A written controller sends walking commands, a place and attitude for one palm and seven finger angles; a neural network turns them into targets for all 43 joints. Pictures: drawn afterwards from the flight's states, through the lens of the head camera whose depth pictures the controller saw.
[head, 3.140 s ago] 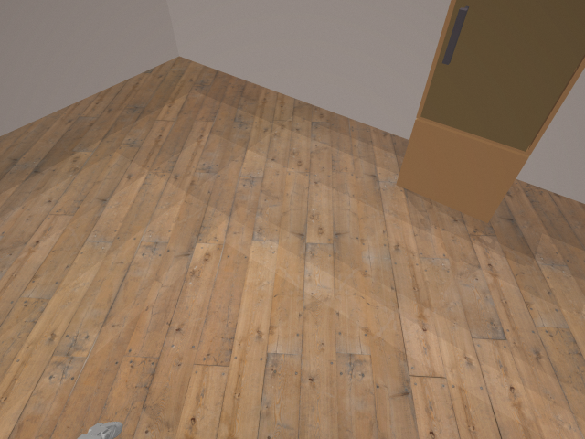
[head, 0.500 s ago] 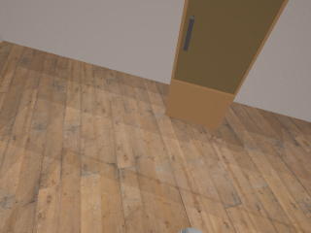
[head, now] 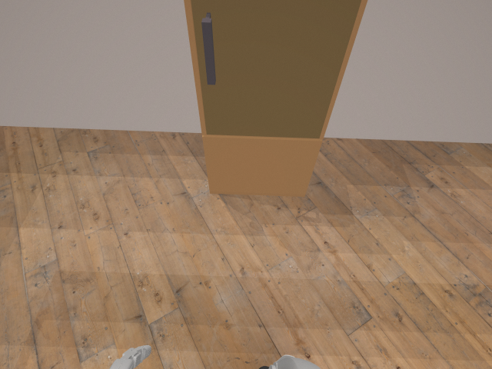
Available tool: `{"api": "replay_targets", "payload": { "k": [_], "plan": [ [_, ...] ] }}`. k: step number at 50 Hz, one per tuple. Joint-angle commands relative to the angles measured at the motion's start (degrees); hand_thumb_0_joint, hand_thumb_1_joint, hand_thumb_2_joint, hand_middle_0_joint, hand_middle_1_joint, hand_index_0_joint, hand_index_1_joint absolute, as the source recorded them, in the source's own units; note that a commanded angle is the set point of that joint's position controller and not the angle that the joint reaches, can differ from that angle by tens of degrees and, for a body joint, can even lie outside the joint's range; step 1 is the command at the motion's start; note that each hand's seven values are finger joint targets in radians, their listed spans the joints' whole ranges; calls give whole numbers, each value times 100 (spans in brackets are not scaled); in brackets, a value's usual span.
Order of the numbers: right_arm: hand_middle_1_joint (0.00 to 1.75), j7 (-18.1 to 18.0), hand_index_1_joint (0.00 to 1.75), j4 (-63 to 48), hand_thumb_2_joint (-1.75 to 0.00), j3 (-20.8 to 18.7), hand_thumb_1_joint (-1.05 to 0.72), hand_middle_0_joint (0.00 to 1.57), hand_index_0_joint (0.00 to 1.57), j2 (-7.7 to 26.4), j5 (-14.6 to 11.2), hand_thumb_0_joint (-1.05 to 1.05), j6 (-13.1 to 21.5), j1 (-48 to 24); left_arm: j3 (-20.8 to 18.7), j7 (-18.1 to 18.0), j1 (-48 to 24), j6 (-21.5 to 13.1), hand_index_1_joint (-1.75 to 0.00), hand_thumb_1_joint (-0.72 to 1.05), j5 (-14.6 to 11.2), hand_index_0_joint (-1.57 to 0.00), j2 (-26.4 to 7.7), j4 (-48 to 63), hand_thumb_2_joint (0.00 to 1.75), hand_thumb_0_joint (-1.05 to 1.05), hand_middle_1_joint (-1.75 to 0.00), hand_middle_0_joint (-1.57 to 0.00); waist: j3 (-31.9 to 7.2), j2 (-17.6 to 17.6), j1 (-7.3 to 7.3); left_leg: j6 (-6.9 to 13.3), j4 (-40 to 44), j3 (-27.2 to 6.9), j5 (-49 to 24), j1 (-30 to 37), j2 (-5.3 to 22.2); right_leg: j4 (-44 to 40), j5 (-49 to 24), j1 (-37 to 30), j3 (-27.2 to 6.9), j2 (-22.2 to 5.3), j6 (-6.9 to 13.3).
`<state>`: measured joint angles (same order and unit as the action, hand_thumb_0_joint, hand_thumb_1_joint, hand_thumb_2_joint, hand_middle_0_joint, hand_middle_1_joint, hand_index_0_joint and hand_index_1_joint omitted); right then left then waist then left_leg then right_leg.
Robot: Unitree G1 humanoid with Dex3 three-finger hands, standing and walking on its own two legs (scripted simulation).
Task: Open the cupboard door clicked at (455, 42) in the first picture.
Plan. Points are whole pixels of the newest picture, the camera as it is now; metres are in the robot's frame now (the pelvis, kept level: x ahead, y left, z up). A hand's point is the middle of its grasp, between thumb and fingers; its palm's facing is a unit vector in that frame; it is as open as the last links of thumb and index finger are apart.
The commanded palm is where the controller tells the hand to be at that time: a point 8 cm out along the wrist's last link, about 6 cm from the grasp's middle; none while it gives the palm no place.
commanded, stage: take the last steps up to it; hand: left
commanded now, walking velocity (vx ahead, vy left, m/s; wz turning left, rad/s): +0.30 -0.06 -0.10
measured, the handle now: (210, 50) +0.88 +0.13 +0.03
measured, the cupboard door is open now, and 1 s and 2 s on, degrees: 0 0 0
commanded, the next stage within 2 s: come to a stop and stand still in 0.78 s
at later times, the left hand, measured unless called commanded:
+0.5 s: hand (121, 355) +0.16 +0.24 -0.16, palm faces +0.00 -0.99 -0.15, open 7.3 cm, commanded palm none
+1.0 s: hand (185, 234) +0.40 +0.15 -0.14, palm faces -0.02 -0.97 -0.25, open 7.2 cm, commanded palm none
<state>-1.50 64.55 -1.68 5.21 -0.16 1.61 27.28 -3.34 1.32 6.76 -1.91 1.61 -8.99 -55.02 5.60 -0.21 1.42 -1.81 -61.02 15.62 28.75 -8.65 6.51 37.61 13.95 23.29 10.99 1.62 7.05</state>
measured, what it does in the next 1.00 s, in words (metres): walks ahead: left foot, then right foot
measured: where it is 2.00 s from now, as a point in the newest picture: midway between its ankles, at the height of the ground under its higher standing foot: (245, 339)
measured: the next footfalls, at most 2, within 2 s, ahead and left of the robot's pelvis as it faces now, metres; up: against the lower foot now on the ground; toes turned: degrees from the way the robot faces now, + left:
left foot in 0.38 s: +0.22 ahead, +0.16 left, +0.00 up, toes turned +8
right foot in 0.82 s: +0.39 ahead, -0.12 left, +0.00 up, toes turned -13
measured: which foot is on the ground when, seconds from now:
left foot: up 0.00-0.36, down 0.38-0.84, up 0.86-1.00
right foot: down 0.00-0.38, up 0.40-0.80, down 0.82-1.00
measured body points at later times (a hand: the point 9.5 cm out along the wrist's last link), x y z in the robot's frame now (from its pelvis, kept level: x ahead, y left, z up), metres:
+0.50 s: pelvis +0.17 +0.06 +0.02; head +0.17 +0.08 +0.47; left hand +0.16 +0.29 -0.15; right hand +0.22 -0.18 -0.11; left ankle +0.18 +0.16 -0.71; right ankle +0.09 -0.06 -0.64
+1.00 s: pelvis +0.32 -0.03 +0.02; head +0.35 -0.05 +0.47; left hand +0.40 +0.20 -0.12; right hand +0.28 -0.24 -0.15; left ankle +0.27 +0.11 -0.65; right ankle +0.35 -0.11 -0.71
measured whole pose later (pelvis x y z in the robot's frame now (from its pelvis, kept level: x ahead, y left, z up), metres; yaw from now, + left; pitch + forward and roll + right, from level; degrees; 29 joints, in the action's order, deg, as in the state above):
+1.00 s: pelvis +0.32 -0.03 +0.02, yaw -3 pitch +0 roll +0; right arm -1.5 64.4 -2.7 8.2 0.6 -0.2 18.5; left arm -2.9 -1.7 10.7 -2.6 1.4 -8.1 -60.6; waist 3.0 -2.9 1.1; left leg -1.2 -58.8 4.2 25.5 -21.2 4.9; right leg 28.7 12.9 15.8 10.0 -1.8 3.3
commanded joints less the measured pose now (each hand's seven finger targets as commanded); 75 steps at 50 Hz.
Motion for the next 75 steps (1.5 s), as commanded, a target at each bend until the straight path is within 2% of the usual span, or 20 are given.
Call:
{"api": "replay_targets", "payload": {
  "k": [1, 5, 14, 17, 18, 19, 20, 23, 27, 37, 40, 42, 44, 48, 55, 62, 65, 67, 68, 75],
  "plan": [
    [30, -13, 30, -886, -90, -169, -90, 20, 20, 672, 41, 0, 109, -533, -229, -256, 1243, -72, -30, 90, -150, -20, -1185, -73, 90, 0, -30, -20, -1142, 417, -381, -89, -2242, -1492, -413, -2660, 218, -1490, -4347, -2444, -2451, -2193, 902],
    [30, 26, 30, -646, -90, -152, -90, 20, 20, 576, 171, 0, -122, -261, -92, -280, 630, -165, -30, 90, -35, -20, -794, -7, 90, 0, -30, -20, -482, 207, 190, -144, -1034, -1348, -915, -1924, 322, -2081, -2499, -541, -1410, -1588, 413],
    [30, 212, 30, -1028, -90, -117, -90, 20, 20, 653, 166, 0, 54, -1528, -119, -145, 1207, -143, -30, 90, -15, -20, -957, -334, 90, 0, -30, -20, -381, 823, -274, -107, 2066, -825, -1213, -1548, 22, -2048, -800, -1224, -1546, -1345, 316],
    [30, 190, 30, -869, -90, -155, -90, 20, 20, 828, 178, 0, 116, -1250, -117, -136, 1189, -99, -30, 90, -67, -20, -963, -389, 90, 0, -30, -20, -334, 473, -51, -48, 3034, -641, -1630, -465, -134, -1599, -362, -898, -1420, -1224, 70],
    [30, 165, 30, -698, -90, -216, -90, 20, 20, 1062, 190, 0, 167, -704, -95, -130, 1212, -91, -30, 90, -76, -20, -821, -387, 90, 0, -30, -20, -550, -176, 157, 62, 3480, -984, -1641, 444, 36, -688, -287, -491, -1224, -974, -81],
    [30, 123, 30, -541, -90, -355, -90, 20, 20, 1619, 270, 0, 204, -106, -44, -92, 1304, -80, -30, 90, -108, -20, -483, -273, 90, 0, -30, -20, -740, -1579, 351, 535, 4044, -2692, -1291, 1305, 1283, 827, 703, 611, -680, -354, -403],
    [30, 101, 30, -467, -90, -400, -90, 20, 20, 1955, 270, 0, 152, 352, -3, -82, 993, -102, -30, 90, -68, -20, -450, -51, 90, 0, -30, -20, -601, -1987, 508, 1042, 4832, -3958, -1069, 1207, 2235, 2263, 1976, 1281, -584, -91, -514],
    [30, 10, 30, -600, -90, -193, -90, 20, 20, 1240, 203, 0, 179, -482, -109, -25, 778, -27, -30, 90, 4, -20, -620, -181, 90, 0, -30, -20, 130, -720, 133, 940, 5089, -3028, -971, 71, 1783, 3149, 809, 1429, -1159, -708, -531],
    [30, -25, 30, -537, -90, -177, -90, 20, 20, 976, 173, 0, 287, -534, -85, -7, 1159, 94, -30, 90, 20, -20, -311, -414, 90, 0, -30, -20, -149, -693, -91, 756, 4967, -1613, -2594, 51, 1151, 2753, 27, 982, -972, -764, -743],
    [30, -1, 30, -228, -90, -288, -90, 20, 20, 1170, 209, 0, 151, -196, -25, 18, 403, 56, -30, 90, -35, -20, -208, -231, 90, 0, -30, -20, -52, -979, 112, 876, 4512, -1178, -3021, 371, 1126, -96, 80, 271, -375, -632, -719],
    [30, 27, 30, -167, -90, -279, -90, 20, 20, 1071, 148, 0, 109, -284, -114, -26, 1461, -62, -30, 90, -2, -20, -496, -637, 90, 0, -30, -20, -530, -412, -401, 517, 3117, -788, -2981, -218, 716, -1055, -656, -1598, -206, -368, -598],
    [30, 81, 30, -350, -90, -124, -90, 20, 20, 453, 48, 0, 113, -61, -312, -147, 2509, -161, -30, 90, -1, -20, -1519, -918, 90, 0, -30, -20, -1437, 2083, -681, 157, 128, -569, 658, -2129, -370, -1851, -1162, -3359, -2994, -2536, 175],
    [30, 60, 30, -375, -90, -186, -90, 20, 20, 585, 73, 0, -16, -427, -236, -230, 1867, -118, -30, 90, -66, -20, -1235, -803, 90, 0, -30, -20, -873, 1639, -521, 282, -825, -1368, 282, -2164, -39, -2374, -706, -2087, -2662, -2405, 254],
    [30, -15, 30, -62, -90, -52, -90, 20, 20, 232, 70, 0, -138, -221, 38, -353, 710, -116, -30, 90, -27, -20, -454, -483, 90, 0, -30, -20, -424, 186, 49, 39, 372, -1439, -496, -1291, 42, -1953, -3761, -888, -1159, -1953, 112],
    [30, 5, 30, -544, -90, -204, -90, 20, 20, 646, 89, 0, -443, -1128, -128, -456, 991, 130, -30, 90, -25, -20, -872, -359, 90, 0, -30, -20, -573, 821, -276, -126, 713, -1387, -470, -1682, -347, -1575, -4765, -1482, -1328, -2254, 466],
    [30, 57, 30, -911, -90, -258, -90, 20, 20, 790, 69, 0, -421, -1563, -215, -436, 624, 235, -30, 90, 38, -20, -1094, -68, 90, 0, -30, -20, -665, 964, -226, -80, 1719, -1390, -621, -1204, -417, -1336, -3868, -1369, -1248, -2102, 363],
    [30, 58, 30, -805, -90, -245, -90, 20, 20, 893, 92, 0, -316, -1132, -196, -407, 560, 301, -30, 90, -39, -20, -1042, -61, 90, 0, -30, -20, -928, 464, 13, -23, 3515, -1243, -2468, 66, -295, -632, -2293, -961, -929, -1599, -200],
    [30, 13, 30, -997, -90, -347, -90, 20, 20, 1682, 145, 0, -226, -1182, -53, -391, 946, 367, -30, 90, -119, -20, -507, 12, 90, 0, -30, -20, -1077, -1827, -50, 948, 4170, -3207, -5759, 222, 1639, 1006, 1988, -81, -597, -411, -874],
    [30, -14, 30, -1054, -90, -312, -90, 20, 20, 1649, 155, 0, -245, -1353, -53, -414, 819, 394, -30, 90, -87, -20, -636, 35, 90, 0, -30, -20, -923, -1229, -34, 1301, 4193, -2929, -5136, -401, 1686, 1766, 2180, -408, -1089, -416, -785],
    [30, -173, 30, -957, -90, -212, -90, 20, 20, 1366, 144, 0, -132, -1467, -138, -236, 999, 452, -30, 90, -27, -20, -684, -282, 90, 0, -30, -20, -939, -484, -88, 1036, 4510, -2493, -3378, 382, 1066, 2418, 929, 366, -1441, -329, -995]
  ]
}}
